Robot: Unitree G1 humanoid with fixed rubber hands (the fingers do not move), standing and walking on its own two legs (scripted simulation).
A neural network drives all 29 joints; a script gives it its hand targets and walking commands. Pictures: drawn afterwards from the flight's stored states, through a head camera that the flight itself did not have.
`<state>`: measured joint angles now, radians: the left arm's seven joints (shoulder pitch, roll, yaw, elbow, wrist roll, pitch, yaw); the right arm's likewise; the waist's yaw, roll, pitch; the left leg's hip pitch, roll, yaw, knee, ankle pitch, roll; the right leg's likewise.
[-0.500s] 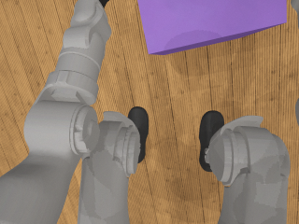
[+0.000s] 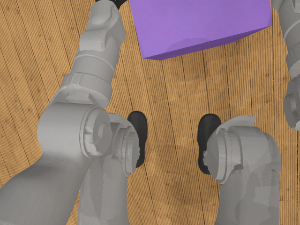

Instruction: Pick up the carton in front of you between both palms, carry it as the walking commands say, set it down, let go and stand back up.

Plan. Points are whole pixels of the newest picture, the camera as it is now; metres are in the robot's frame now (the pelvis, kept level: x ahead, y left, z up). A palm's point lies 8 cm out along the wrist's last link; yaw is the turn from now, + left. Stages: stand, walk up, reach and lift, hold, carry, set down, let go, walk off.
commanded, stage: reach and lift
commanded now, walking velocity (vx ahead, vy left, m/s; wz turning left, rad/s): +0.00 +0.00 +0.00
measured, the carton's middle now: (189, 2) +0.55 -0.07 -0.25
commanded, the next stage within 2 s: none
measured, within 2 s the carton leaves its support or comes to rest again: leaves its support in 0.24 s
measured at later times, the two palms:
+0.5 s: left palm out of the picture +0.53 +0.08 -0.09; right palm out of the picture +0.54 -0.22 -0.11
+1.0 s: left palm out of the picture +0.50 +0.09 +0.08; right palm out of the picture +0.49 -0.21 +0.07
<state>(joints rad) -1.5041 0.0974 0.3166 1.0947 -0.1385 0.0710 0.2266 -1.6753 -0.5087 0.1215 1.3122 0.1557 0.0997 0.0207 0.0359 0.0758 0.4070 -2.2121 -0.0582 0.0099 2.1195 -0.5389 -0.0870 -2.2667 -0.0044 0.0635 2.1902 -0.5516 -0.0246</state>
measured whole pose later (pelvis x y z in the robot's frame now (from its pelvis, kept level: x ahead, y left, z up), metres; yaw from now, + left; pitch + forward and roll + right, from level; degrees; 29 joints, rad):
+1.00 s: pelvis +0.01 +0.02 +0.13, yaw -6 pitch +43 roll +2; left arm -0.97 -0.16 0.58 0.53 0.20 0.35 0.14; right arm -1.09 -0.12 -0.34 0.77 -0.25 0.41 0.04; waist 0.02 0.05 -0.16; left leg -1.96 -0.09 -0.06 1.71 -0.50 -0.07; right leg -1.99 0.04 0.06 1.71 -0.47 0.03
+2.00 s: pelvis +0.10 +0.02 +0.38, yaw -8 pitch +7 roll +0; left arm -0.33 -0.17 0.32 0.46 0.24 0.43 0.04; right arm -0.31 0.13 -0.26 0.47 -0.24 0.50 -0.03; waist 0.00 0.02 -0.12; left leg -0.47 -0.03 -0.09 0.66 -0.31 -0.01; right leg -0.48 0.02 0.07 0.64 -0.28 0.02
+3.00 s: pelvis +0.11 +0.01 +0.40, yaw -8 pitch -5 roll +0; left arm -0.30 -0.16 0.27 0.32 0.30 0.64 -0.01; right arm -0.26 0.15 -0.21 0.30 -0.29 0.71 -0.01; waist 0.00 0.01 0.01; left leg -0.07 -0.02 -0.09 0.37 -0.21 -0.01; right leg -0.08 0.01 0.07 0.36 -0.18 0.01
